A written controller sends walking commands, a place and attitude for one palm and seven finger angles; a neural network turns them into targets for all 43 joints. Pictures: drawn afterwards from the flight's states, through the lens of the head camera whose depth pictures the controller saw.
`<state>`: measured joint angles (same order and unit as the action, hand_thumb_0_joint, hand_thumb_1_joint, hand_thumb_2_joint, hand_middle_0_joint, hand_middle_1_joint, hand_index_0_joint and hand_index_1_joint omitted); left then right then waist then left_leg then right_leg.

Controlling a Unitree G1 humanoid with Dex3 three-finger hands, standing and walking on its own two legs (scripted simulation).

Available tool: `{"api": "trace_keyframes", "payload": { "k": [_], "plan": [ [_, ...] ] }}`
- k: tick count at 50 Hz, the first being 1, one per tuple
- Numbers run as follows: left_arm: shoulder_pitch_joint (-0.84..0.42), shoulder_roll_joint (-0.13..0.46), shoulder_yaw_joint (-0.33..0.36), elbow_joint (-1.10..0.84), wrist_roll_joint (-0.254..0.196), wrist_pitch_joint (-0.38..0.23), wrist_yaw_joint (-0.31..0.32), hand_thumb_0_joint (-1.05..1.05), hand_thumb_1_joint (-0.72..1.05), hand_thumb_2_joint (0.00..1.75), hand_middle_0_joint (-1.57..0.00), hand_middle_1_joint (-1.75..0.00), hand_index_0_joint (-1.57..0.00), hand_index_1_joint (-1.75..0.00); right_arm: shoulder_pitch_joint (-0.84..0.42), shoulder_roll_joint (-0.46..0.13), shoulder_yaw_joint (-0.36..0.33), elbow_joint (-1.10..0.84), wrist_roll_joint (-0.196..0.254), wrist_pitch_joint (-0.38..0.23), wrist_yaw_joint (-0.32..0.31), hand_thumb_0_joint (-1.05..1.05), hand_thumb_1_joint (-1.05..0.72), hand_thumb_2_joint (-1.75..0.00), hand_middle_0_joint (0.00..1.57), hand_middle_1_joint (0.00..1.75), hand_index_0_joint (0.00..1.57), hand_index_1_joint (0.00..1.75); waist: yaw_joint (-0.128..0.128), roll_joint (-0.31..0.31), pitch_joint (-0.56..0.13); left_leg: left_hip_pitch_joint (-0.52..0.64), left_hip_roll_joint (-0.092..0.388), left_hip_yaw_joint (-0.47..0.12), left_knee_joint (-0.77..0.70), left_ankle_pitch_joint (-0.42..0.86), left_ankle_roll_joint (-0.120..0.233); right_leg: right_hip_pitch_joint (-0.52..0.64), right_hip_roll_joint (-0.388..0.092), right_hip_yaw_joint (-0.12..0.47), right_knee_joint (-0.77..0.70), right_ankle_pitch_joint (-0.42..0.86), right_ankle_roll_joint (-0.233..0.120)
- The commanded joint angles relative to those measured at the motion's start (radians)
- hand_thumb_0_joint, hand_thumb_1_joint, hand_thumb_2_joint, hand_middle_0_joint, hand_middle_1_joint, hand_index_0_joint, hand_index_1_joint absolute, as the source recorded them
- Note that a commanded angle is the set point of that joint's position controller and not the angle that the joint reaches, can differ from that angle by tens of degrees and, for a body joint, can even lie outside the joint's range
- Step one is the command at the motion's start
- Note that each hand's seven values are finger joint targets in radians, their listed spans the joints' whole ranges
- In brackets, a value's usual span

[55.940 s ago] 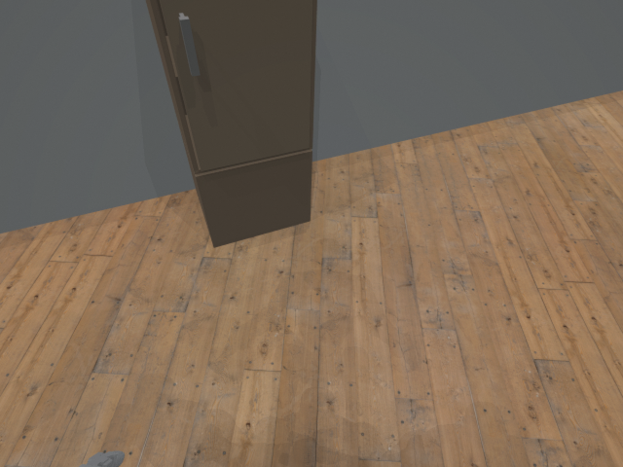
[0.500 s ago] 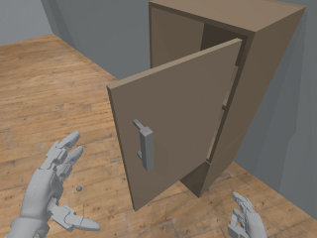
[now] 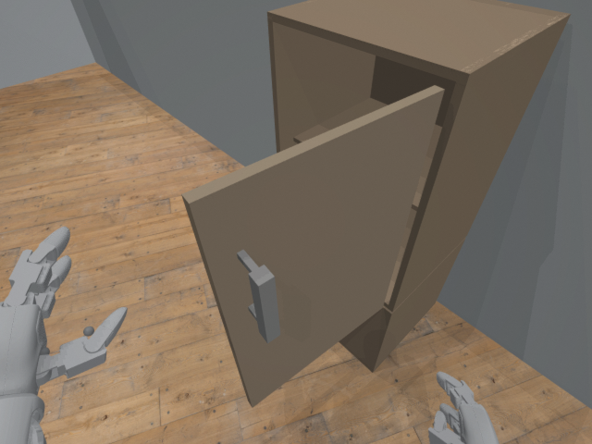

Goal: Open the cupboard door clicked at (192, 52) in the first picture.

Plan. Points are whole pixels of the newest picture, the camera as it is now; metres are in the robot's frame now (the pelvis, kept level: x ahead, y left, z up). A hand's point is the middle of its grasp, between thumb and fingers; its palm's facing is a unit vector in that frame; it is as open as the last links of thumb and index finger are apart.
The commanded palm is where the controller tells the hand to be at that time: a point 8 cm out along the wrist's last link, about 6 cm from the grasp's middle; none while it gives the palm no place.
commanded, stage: draw the hand back to the body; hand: left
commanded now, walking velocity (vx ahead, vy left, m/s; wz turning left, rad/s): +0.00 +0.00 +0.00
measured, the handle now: (257, 296) +0.28 +0.09 +0.07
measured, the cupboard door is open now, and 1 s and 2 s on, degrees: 84 84 84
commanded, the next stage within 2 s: step back with the hand held close in 0.52 s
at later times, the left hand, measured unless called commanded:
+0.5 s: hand (96, 315) +0.20 +0.24 +0.15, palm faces +0.43 -0.81 -0.39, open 7.4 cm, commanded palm +0.15 +0.28 +0.17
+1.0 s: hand (67, 347) +0.16 +0.25 +0.14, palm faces +0.31 -0.81 -0.49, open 7.4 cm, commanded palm +0.11 +0.30 +0.18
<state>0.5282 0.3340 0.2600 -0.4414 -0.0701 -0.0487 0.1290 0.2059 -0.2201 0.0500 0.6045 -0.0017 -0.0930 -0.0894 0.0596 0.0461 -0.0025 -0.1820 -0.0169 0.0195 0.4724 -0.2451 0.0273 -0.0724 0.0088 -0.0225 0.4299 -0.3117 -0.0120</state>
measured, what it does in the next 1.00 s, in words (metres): stands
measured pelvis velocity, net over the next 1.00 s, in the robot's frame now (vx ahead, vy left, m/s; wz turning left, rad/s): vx -0.04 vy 0.00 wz -0.02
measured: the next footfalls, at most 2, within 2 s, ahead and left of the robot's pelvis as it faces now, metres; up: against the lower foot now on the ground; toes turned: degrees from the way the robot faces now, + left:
left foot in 1.48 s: -0.08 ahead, +0.14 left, +0.00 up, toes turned +4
right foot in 1.84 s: -0.26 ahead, -0.07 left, +0.00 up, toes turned +1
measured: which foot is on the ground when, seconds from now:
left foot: down 0.00-1.00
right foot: down 0.00-1.00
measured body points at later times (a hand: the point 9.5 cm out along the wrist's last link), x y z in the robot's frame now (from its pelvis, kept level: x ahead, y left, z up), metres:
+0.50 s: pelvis +0.01 -0.02 +0.00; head -0.01 -0.04 +0.45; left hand +0.17 +0.28 +0.17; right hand +0.20 -0.24 -0.08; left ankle +0.01 +0.10 -0.74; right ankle -0.05 -0.11 -0.74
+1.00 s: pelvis -0.04 +0.00 +0.00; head -0.02 +0.00 +0.45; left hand +0.14 +0.29 +0.17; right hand +0.14 -0.25 -0.08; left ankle +0.01 +0.10 -0.74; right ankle -0.05 -0.11 -0.74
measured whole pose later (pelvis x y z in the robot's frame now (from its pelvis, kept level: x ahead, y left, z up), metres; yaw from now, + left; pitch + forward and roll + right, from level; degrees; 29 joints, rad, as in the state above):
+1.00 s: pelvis -0.04 +0.00 +0.00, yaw -1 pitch +0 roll -1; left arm 0.58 0.43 0.36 -0.51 -0.07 -0.09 0.12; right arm 0.16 -0.24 -0.02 0.54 0.02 0.06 -0.09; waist 0.01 0.03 0.04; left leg -0.29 0.01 0.03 0.47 -0.18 0.03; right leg -0.18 0.03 -0.01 0.43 -0.24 -0.01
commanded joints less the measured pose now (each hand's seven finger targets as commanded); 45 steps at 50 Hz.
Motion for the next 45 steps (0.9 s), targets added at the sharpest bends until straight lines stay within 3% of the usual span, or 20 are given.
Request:
{"api": "trace_keyframes", "payload": {
  "k": [1, 7, 11, 16, 20, 24, 31, 32, 33, 34, 35, 36, 37, 38, 40, 45],
  "plan": [
    [-0.091, 0.181, 0.153, -0.220, 0.001, -0.071, 0.014, 0.00, 0.69, 0.81, -0.19, -0.30, -0.19, -0.30, -0.134, -0.103, -0.052, -0.159, 0.002, -0.041, -0.004, 0.00, -0.90, -0.90, 0.20, 0.30, 0.20, 0.30, 0.008, 0.027, -0.089, 0.124, 0.034, -0.028, -0.063, 0.279, -0.003, -0.051, -0.011, -0.001, -0.069, 0.297, -0.009],
    [-0.142, 0.211, 0.203, -0.187, -0.009, -0.067, 0.013, 0.00, 0.90, 0.90, -0.20, -0.30, -0.20, -0.30, -0.143, -0.103, -0.059, -0.145, 0.005, -0.023, -0.004, 0.00, -0.90, -0.90, 0.20, 0.30, 0.20, 0.30, 0.007, 0.023, -0.078, 0.140, 0.030, -0.013, -0.059, 0.311, 0.002, -0.043, -0.013, 0.004, -0.085, 0.356, -0.004],
    [-0.114, 0.160, 0.154, -0.147, -0.011, -0.058, 0.001, 0.00, 0.90, 0.90, -0.20, -0.30, -0.20, -0.30, -0.145, -0.107, -0.063, -0.147, 0.005, -0.011, 0.002, 0.00, -0.90, -0.90, 0.20, 0.30, 0.20, 0.30, 0.003, 0.000, -0.058, 0.141, 0.031, -0.011, -0.066, 0.323, 0.005, -0.045, -0.012, 0.002, -0.088, 0.369, 0.001],
    [-0.130, 0.193, 0.176, -0.171, -0.011, -0.065, 0.001, 0.00, 0.90, 0.90, -0.20, -0.30, -0.20, -0.30, -0.152, -0.108, -0.068, -0.152, 0.004, -0.004, 0.000, 0.00, -0.90, -0.90, 0.20, 0.30, 0.20, 0.30, 0.009, -0.024, -0.089, 0.147, 0.027, -0.009, -0.069, 0.307, 0.009, -0.027, -0.014, 0.007, -0.093, 0.377, 0.004],
    [-0.133, 0.219, 0.201, -0.194, -0.011, -0.072, 0.005, 0.00, 0.90, 0.90, -0.20, -0.30, -0.20, -0.30, -0.155, -0.101, -0.065, -0.150, 0.003, -0.009, -0.004, 0.00, -0.90, -0.90, 0.20, 0.30, 0.20, 0.30, 0.014, -0.003, -0.109, 0.150, 0.021, -0.004, -0.060, 0.323, 0.009, -0.010, -0.020, 0.013, -0.091, 0.419, 0.004],
    [-0.122, 0.206, 0.194, -0.176, -0.012, -0.069, 0.003, 0.00, 0.90, 0.90, -0.20, -0.30, -0.20, -0.30, -0.156, -0.099, -0.064, -0.143, 0.005, -0.009, -0.003, 0.00, -0.90, -0.90, 0.20, 0.30, 0.20, 0.30, 0.010, 0.023, -0.076, 0.150, 0.022, 0.000, -0.059, 0.318, 0.008, -0.027, -0.020, 0.014, -0.103, 0.416, 0.005],
    [-0.128, 0.183, 0.174, -0.127, -0.017, -0.071, -0.004, 0.00, 0.90, 0.90, -0.20, -0.30, -0.20, -0.30, -0.163, -0.102, -0.069, -0.140, 0.007, -0.003, -0.005, 0.00, -0.90, -0.90, 0.20, 0.30, 0.20, 0.30, 0.005, -0.035, -0.037, 0.144, 0.023, -0.001, -0.074, 0.256, 0.013, -0.052, -0.016, 0.014, -0.123, 0.346, 0.010],
    [-0.201, 0.224, 0.197, -0.209, -0.016, -0.084, 0.000, 0.00, 0.90, 0.90, -0.20, -0.30, -0.20, -0.30, -0.168, -0.105, -0.069, -0.147, 0.008, -0.009, -0.006, 0.00, -0.90, -0.90, 0.20, 0.30, 0.20, 0.30, 0.007, -0.014, -0.076, 0.159, 0.022, -0.002, -0.070, 0.258, 0.014, -0.041, -0.018, 0.020, -0.124, 0.349, 0.009],
    [-0.344, 0.397, 0.359, -0.243, 0.002, -0.134, 0.017, 0.00, 0.90, 0.90, -0.20, -0.30, -0.20, -0.30, -0.130, -0.105, -0.058, -0.176, 0.018, 0.010, -0.001, 0.00, -0.90, -0.90, 0.20, 0.30, 0.20, 0.30, -0.031, 0.039, 0.033, 0.099, 0.039, -0.033, -0.034, 0.223, 0.021, -0.130, -0.072, 0.079, -0.171, 0.416, 0.011],
    [-0.202, 0.297, 0.287, -0.160, -0.004, -0.138, 0.002, 0.00, 0.90, 0.90, -0.20, -0.30, -0.20, -0.30, -0.150, -0.108, -0.074, -0.146, 0.009, 0.021, -0.001, 0.00, -0.90, -0.90, 0.20, 0.30, 0.20, 0.30, -0.030, -0.061, -0.005, 0.089, 0.044, -0.044, 0.005, 0.240, 0.023, -0.125, -0.091, 0.084, -0.161, 0.486, 0.022],
    [-0.106, 0.252, 0.246, -0.115, -0.003, -0.121, -0.007, 0.00, 0.90, 0.90, -0.20, -0.30, -0.20, -0.30, -0.156, -0.111, -0.078, -0.153, 0.009, 0.035, 0.003, 0.00, -0.90, -0.90, 0.20, 0.30, 0.20, 0.30, -0.033, -0.110, -0.009, 0.089, 0.041, -0.031, 0.022, 0.258, 0.023, -0.129, -0.099, 0.085, -0.154, 0.563, 0.041],
    [-0.073, 0.222, 0.217, -0.120, 0.002, -0.111, -0.012, 0.00, 0.90, 0.90, -0.20, -0.30, -0.20, -0.30, -0.149, -0.114, -0.081, -0.166, 0.012, 0.051, 0.008, 0.00, -0.90, -0.90, 0.20, 0.30, 0.20, 0.30, -0.035, -0.114, -0.036, 0.088, 0.042, -0.020, 0.029, 0.282, 0.023, -0.109, -0.102, 0.071, -0.130, 0.621, 0.055],
    [-0.041, 0.215, 0.214, -0.123, 0.002, -0.109, -0.013, 0.00, 0.90, 0.90, -0.20, -0.30, -0.20, -0.30, -0.147, -0.114, -0.084, -0.175, 0.012, 0.063, 0.009, 0.00, -0.90, -0.90, 0.20, 0.30, 0.20, 0.30, -0.037, -0.110, -0.062, 0.081, 0.044, -0.010, 0.034, 0.302, 0.022, -0.095, -0.104, 0.061, -0.113, 0.656, 0.065],
    [-0.028, 0.206, 0.204, -0.150, 0.004, -0.112, -0.014, 0.00, 0.90, 0.90, -0.20, -0.30, -0.20, -0.30, -0.144, -0.120, -0.090, -0.178, 0.014, 0.072, 0.009, 0.00, -0.90, -0.90, 0.20, 0.30, 0.20, 0.30, -0.038, -0.065, -0.099, 0.088, 0.048, -0.008, 0.031, 0.357, 0.021, -0.068, -0.104, 0.049, -0.086, 0.687, 0.064],
    [0.009, 0.216, 0.213, -0.179, 0.003, -0.105, -0.007, 0.00, 0.90, 0.90, -0.20, -0.30, -0.20, -0.30, -0.135, -0.124, -0.095, -0.191, 0.019, 0.091, 0.010, 0.00, -0.90, -0.90, 0.20, 0.30, 0.20, 0.30, -0.042, -0.022, -0.151, 0.107, 0.068, -0.010, 0.018, 0.422, 0.018, -0.073, -0.096, 0.046, -0.062, 0.638, 0.061],
    [0.013, 0.285, 0.271, -0.280, 0.000, -0.110, 0.015, 0.00, 0.90, 0.90, -0.20, -0.30, -0.20, -0.30, -0.140, -0.117, -0.100, -0.218, 0.026, 0.107, -0.001, 0.00, -0.90, -0.90, 0.20, 0.30, 0.20, 0.30, -0.043, -0.018, -0.184, 0.083, 0.092, -0.030, 0.008, 0.454, 0.013, -0.084, -0.080, 0.051, -0.028, 0.562, 0.040]
  ]
}}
